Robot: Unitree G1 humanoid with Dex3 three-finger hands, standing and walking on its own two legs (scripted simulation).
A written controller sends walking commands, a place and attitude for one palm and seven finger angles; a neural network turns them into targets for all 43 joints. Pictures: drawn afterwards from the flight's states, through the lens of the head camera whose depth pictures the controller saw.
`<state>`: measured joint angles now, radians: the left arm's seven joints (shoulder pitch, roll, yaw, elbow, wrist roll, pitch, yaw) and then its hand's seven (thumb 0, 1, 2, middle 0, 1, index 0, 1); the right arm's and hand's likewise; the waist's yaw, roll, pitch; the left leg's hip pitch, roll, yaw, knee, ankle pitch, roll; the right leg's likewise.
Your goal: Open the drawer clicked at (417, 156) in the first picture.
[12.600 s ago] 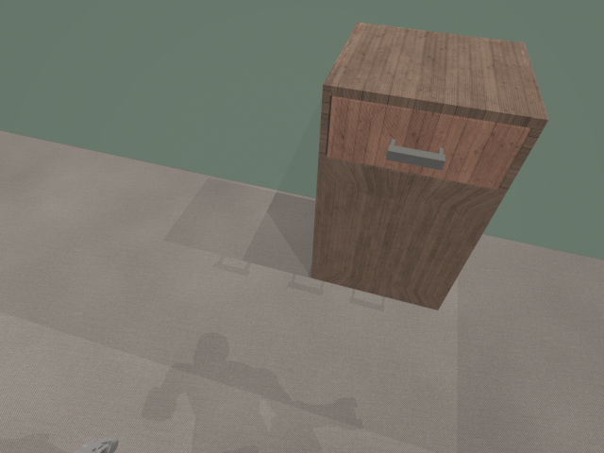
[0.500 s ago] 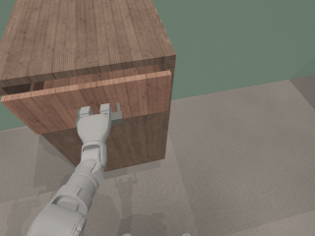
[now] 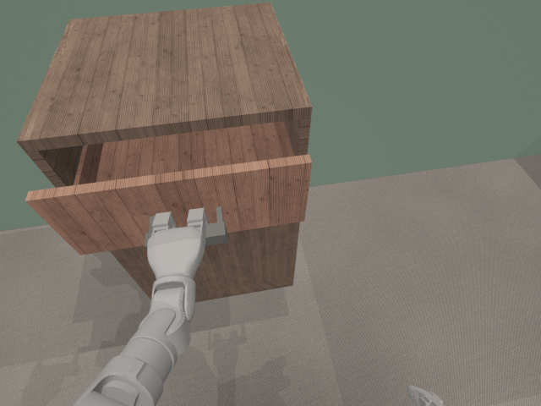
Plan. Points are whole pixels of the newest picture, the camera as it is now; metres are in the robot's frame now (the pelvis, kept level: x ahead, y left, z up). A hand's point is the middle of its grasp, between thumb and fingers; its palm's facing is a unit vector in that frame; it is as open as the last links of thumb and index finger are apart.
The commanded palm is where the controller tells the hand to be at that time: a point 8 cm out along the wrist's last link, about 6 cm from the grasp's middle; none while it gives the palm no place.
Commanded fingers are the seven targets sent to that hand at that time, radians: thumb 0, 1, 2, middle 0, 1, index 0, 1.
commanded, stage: pull the drawer open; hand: left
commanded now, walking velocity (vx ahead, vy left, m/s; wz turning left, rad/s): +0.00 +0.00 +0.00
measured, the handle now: (186, 227) +0.42 +0.16 -0.02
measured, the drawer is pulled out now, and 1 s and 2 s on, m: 0.11 0.22 0.30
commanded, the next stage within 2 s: open the thumb to release the handle in 1.84 s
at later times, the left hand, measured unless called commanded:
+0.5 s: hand (187, 294) +0.30 +0.15 -0.04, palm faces -0.02 -0.07 -1.00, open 6.5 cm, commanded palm +0.26 +0.14 +0.01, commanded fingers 0.00 0.90 0.90 -0.40 -1.35 -0.40 -1.35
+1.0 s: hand (189, 327) +0.25 +0.13 -0.04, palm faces -0.02 -0.10 -0.99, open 6.6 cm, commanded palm +0.20 +0.12 +0.01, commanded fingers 0.00 0.90 0.90 -0.40 -1.35 -0.40 -1.35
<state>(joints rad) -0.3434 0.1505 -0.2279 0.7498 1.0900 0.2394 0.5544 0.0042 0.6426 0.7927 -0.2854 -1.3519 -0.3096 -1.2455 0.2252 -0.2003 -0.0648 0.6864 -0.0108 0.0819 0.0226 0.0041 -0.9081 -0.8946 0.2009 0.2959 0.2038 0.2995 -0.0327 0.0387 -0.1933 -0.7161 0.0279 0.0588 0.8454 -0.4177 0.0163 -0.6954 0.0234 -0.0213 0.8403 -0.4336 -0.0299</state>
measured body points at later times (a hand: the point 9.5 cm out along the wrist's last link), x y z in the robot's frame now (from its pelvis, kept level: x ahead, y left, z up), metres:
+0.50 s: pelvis -0.01 -0.01 +0.00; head +0.03 -0.03 +0.45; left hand +0.30 +0.15 +0.01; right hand +0.15 -0.25 -0.12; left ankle -0.01 +0.11 -0.70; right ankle -0.02 -0.10 -0.70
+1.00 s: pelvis +0.00 -0.01 +0.00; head +0.03 -0.04 +0.45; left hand +0.24 +0.14 +0.01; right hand +0.19 -0.23 -0.11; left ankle -0.01 +0.11 -0.70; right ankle -0.02 -0.10 -0.70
